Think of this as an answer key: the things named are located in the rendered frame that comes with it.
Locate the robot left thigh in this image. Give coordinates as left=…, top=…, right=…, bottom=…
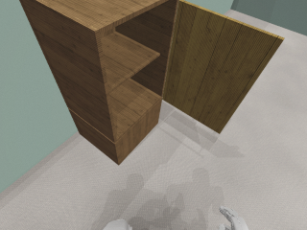
left=103, top=219, right=132, bottom=230

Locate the robot right hand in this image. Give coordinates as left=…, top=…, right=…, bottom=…
left=217, top=206, right=249, bottom=230

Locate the cupboard door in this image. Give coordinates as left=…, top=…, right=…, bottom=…
left=162, top=0, right=285, bottom=134

